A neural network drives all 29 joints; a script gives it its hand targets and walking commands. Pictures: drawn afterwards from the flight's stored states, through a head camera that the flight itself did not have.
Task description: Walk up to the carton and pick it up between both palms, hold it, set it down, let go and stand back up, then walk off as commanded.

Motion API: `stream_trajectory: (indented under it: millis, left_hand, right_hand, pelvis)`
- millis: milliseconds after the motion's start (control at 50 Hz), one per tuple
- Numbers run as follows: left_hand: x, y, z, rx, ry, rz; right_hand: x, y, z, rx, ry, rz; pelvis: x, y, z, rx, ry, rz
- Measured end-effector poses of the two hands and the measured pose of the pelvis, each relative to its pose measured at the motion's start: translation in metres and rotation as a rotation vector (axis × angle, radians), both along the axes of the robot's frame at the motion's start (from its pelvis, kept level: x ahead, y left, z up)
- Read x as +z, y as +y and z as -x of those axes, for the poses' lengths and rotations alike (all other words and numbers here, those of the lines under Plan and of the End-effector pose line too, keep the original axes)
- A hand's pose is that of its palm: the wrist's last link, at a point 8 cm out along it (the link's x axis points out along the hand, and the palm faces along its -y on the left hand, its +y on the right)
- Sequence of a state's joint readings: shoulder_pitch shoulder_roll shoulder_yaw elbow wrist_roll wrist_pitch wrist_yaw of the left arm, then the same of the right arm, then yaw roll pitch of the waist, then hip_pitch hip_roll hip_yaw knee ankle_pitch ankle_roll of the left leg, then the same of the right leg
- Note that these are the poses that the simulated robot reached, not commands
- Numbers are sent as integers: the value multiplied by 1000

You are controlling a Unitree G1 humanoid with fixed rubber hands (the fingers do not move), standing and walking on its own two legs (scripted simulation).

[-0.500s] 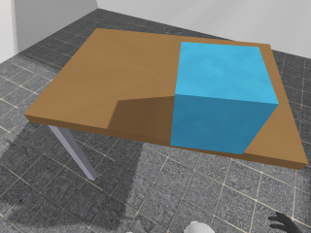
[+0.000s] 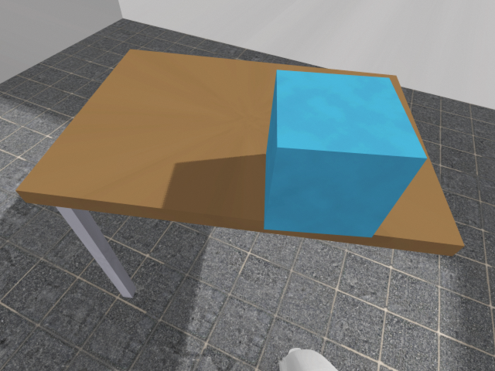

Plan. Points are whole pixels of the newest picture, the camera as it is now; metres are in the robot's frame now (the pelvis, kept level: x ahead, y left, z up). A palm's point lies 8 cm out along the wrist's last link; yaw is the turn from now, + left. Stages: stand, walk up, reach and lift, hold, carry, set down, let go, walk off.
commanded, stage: walk up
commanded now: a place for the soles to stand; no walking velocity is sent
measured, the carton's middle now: (325, 155) +0.49 -0.13 +0.06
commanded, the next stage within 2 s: none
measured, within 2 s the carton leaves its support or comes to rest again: neither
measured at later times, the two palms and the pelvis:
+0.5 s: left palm out of the picture +0.14 +0.28 -0.11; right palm out of the picture +0.07 -0.34 -0.09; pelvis +0.02 -0.02 -0.02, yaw -6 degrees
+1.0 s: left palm (109, 339) +0.20 +0.26 -0.10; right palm out of the picture +0.10 -0.35 -0.08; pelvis +0.05 -0.02 -0.01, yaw -11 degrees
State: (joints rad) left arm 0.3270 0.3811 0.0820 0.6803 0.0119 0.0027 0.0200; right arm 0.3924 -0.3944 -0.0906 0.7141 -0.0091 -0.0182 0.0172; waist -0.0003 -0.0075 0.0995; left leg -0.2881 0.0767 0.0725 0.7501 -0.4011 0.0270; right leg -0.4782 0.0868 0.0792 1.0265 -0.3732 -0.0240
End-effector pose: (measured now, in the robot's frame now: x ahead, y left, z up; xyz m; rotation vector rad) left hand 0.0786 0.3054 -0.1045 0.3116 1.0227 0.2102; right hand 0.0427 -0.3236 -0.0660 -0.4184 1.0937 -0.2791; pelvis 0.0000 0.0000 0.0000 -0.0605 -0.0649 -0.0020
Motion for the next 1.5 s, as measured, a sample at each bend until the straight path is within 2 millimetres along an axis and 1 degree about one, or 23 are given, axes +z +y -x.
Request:
stream_trajectory:
  millis: [60, 140, 220, 240, 280, 360, 440, 500, 560, 600, 640, 760, 860, 940, 1040, 1140, 1200, 1260, 1320, 1380, 1440, 1480, 1500]
  left_hand:
    - [1, -2, -8, -15, 18, 3]
    - [5, -9, -25, -56, 22, -18]
    - [8, -25, -48, -113, -3, -46]
    - [6, -30, -53, -123, -17, -51]
    - [6, -37, -59, -136, -35, -52]
    - [9, -41, -62, -144, -38, -55]
    - [4, -36, -62, -140, -25, -47]
    - [-3, -29, -64, -134, -16, -32]
    - [-2, -27, -70, -138, -13, -23]
    - [-2, -29, -75, -146, -14, -15]
    - [-2, -32, -80, -161, -7, -14]
    - [2, -45, -101, -210, -46, -30]
    - [3, -41, -106, -210, -51, -30]
    - [1, -40, -113, -205, -38, -29]
    - [1, -52, -125, -236, -54, -29]
    - [3, -51, -128, -242, -66, -26]
    - [2, -52, -130, -239, -59, -26]
    - [3, -56, -131, -246, -64, -29]
    - [6, -57, -131, -252, -86, -31]
    - [8, -49, -127, -243, -93, -36]
    - [5, -34, -120, -229, -79, -36]
    - [0, -23, -118, -218, -68, -31]
    - [-2, -18, -118, -211, -63, -30]
  right_hand:
    - [1, -1, -6, -4, -5, -2]
    - [-8, -6, -13, -27, -22, -24]
    - [-23, -20, -17, -63, -43, -50]
    - [-28, -24, -18, -68, -48, -54]
    - [-32, -29, -21, -73, -55, -59]
    - [-30, -33, -31, -74, -78, -63]
    - [-27, -28, -36, -70, -91, -53]
    - [-26, -21, -32, -72, -79, -39]
    - [-19, -18, -23, -87, -66, -28]
    - [-14, -19, -22, -94, -60, -20]
    - [-12, -21, -26, -102, -64, -18]
    - [-21, -31, -43, -116, -103, -35]
    - [-19, -27, -55, -107, -117, -36]
    - [-17, -25, -54, -112, -112, -30]
    - [-19, -35, -57, -127, -121, -31]
    - [-17, -33, -65, -120, -135, -30]
    - [-16, -33, -63, -123, -138, -28]
    - [-17, -37, -61, -128, -139, -30]
    - [-17, -38, -63, -124, -149, -33]
    - [-18, -31, -69, -113, -155, -38]
    - [-17, -19, -75, -101, -164, -36]
    - [-18, -8, -73, -97, -158, -30]
    - [-20, -3, -69, -99, -150, -29]
  pelvis:
    - [2, -1, -6, -13, 15, -5]
    - [0, -7, -12, -48, 31, -28]
    - [-8, -20, -19, -93, 38, -57]
    - [-12, -25, -20, -98, 31, -56]
    - [-14, -31, -21, -106, 11, -53]
    - [-13, -33, -21, -111, 9, -58]
    - [-14, -28, -21, -111, 11, -48]
    - [-16, -19, -22, -110, 10, -42]
    - [-12, -16, -26, -117, -2, -34]
    - [-9, -16, -29, -124, 2, -27]
    - [-8, -17, -31, -137, 13, -26]
    - [-13, -26, -38, -169, 14, -34]
    - [-12, -22, -42, -164, 18, -36]
    - [-11, -20, -48, -168, 15, -30]
    - [-13, -28, -51, -188, 22, -43]
    - [-12, -26, -52, -187, 23, -44]
    - [-12, -26, -53, -189, 19, -43]
    - [-12, -29, -52, -194, 20, -47]
    - [-12, -30, -50, -193, 16, -50]
    - [-12, -24, -49, -182, 13, -54]
    - [-13, -12, -48, -173, 13, -49]
    - [-16, -2, -49, -167, 10, -41]
    - [-17, 3, -51, -165, 5, -38]
